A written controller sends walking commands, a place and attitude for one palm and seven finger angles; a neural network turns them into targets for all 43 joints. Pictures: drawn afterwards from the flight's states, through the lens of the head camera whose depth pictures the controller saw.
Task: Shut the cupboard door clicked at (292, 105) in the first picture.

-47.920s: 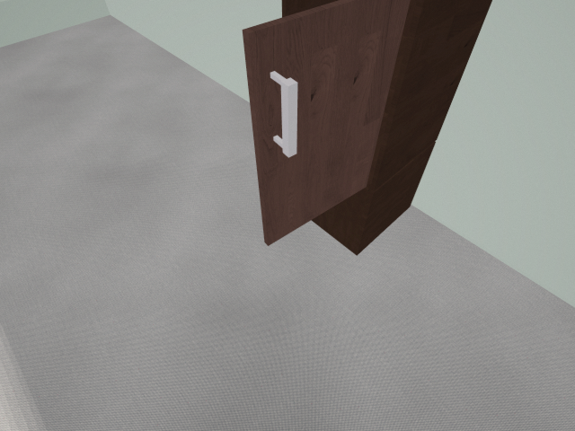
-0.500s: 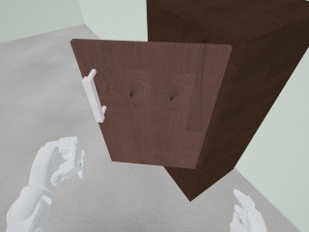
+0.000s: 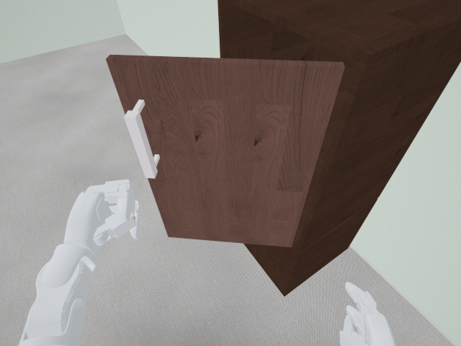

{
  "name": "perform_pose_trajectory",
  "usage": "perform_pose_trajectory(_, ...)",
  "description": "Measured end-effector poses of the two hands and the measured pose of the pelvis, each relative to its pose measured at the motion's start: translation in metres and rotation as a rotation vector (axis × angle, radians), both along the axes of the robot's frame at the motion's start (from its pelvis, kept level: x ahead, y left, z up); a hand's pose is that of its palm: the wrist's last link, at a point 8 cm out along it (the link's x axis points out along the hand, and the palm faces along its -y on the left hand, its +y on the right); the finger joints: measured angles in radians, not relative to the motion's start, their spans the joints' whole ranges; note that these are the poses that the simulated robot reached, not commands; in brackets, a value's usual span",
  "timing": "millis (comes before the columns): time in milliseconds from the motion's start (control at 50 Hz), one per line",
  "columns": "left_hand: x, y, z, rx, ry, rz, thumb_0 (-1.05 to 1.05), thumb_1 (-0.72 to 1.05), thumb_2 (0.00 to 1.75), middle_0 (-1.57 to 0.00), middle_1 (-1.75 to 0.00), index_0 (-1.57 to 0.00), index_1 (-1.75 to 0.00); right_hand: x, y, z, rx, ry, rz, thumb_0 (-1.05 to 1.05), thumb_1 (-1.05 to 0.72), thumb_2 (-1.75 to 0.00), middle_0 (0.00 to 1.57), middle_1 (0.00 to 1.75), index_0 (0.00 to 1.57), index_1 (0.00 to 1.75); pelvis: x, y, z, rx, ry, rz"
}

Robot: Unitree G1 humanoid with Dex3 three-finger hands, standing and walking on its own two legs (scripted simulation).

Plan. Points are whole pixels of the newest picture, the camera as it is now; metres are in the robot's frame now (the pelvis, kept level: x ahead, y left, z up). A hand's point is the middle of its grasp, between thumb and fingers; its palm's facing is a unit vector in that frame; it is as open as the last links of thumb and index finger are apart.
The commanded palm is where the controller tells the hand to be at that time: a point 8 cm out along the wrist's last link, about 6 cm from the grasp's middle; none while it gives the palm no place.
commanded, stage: bring the fist close to the handle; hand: left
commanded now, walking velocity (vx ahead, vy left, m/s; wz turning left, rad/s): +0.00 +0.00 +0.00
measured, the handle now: (145, 140) +0.46 +0.22 +0.11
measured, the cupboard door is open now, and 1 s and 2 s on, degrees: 51 51 40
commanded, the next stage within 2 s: push the door shut along its arc in 1.04 s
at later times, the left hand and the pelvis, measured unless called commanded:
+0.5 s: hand (151, 182) +0.35 +0.17 +0.12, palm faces -0.04 -1.00 -0.03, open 3.1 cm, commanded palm +0.33 +0.22 +0.12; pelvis +0.01 +0.00 +0.00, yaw -1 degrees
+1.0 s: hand (152, 174) +0.37 +0.17 +0.11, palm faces -0.02 -1.00 -0.02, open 3.1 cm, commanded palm +0.34 +0.22 +0.12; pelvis +0.01 +0.00 +0.00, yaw -2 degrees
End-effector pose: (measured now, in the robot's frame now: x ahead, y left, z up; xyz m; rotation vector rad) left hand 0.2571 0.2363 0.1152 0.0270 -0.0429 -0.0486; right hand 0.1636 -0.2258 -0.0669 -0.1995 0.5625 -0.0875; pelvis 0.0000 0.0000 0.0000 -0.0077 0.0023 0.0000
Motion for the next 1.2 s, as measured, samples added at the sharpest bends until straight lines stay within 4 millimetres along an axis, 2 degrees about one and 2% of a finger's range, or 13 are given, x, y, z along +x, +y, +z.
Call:
perform_pose_trajectory(240,0.042,-0.002,0.002,-0.003,0.008,0.010,0.02,0.90,0.90,-1.30,-1.50,-1.30,-1.50,-0.017,-0.010,-0.007,-0.007,0.077,-0.040,0.02,-0.91,-0.90,0.20,0.30,0.20,0.30,0.003,0.001,0.002,0.006,0.016,-0.015)
perform_pose_trajectory(560,0.081,-0.014,0.003,-0.002,0.016,0.012,0.02,0.90,0.90,-1.30,-1.50,-1.30,-1.50,-0.012,-0.016,-0.013,-0.008,0.131,-0.060,0.01,-0.91,-0.90,0.20,0.30,0.20,0.30,0.009,-0.001,0.002,0.009,0.035,-0.017)
perform_pose_trajectory(720,0.100,-0.013,0.003,-0.009,0.029,0.024,0.02,0.90,0.90,-1.30,-1.50,-1.30,-1.50,-0.018,-0.020,-0.018,-0.005,0.173,-0.079,0.01,-0.91,-0.90,0.20,0.30,0.20,0.30,0.011,-0.003,0.002,0.011,0.047,-0.023)
perform_pose_trajectory(940,0.095,-0.008,-0.001,-0.011,0.026,0.027,0.01,0.90,0.90,-1.30,-1.50,-1.30,-1.50,-0.027,-0.027,-0.021,-0.011,0.214,-0.106,0.01,-0.91,-0.90,0.20,0.30,0.20,0.30,0.013,-0.002,0.002,0.011,0.049,-0.028)
perform_pose_trajectory(1200,0.090,-0.010,0.002,-0.010,0.013,0.019,0.02,0.90,0.90,-1.30,-1.50,-1.30,-1.50,-0.020,-0.020,-0.017,-0.005,0.182,-0.094,0.01,-0.91,-0.90,0.20,0.30,0.20,0.30,0.010,0.000,0.002,0.008,0.038,-0.023)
